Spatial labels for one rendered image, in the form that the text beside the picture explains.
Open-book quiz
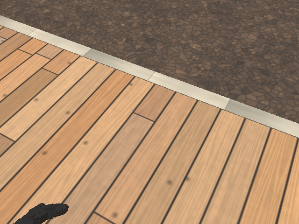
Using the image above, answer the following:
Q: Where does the robot left hand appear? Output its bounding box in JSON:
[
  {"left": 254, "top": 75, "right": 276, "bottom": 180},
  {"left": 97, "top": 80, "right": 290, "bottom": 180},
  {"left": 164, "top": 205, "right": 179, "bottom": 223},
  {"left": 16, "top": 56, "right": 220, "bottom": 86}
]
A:
[{"left": 12, "top": 203, "right": 69, "bottom": 224}]

